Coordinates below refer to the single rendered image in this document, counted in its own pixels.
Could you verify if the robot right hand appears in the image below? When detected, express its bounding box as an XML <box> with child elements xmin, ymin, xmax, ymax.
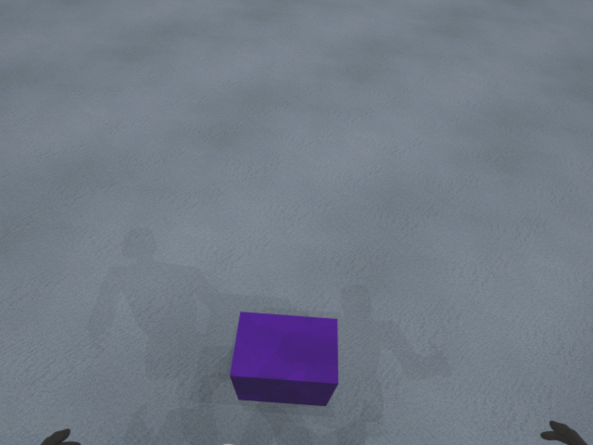
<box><xmin>540</xmin><ymin>421</ymin><xmax>587</xmax><ymax>445</ymax></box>

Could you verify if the carton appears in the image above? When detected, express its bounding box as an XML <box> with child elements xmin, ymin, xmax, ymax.
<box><xmin>230</xmin><ymin>311</ymin><xmax>338</xmax><ymax>406</ymax></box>

